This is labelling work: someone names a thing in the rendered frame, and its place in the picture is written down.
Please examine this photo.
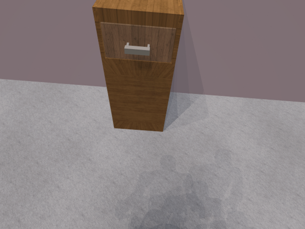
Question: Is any handle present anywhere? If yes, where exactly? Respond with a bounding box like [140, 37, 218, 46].
[124, 42, 150, 56]

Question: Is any drawer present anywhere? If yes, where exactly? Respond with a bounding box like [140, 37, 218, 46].
[101, 22, 176, 62]

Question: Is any cabinet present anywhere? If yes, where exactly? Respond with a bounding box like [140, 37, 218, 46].
[92, 0, 184, 132]

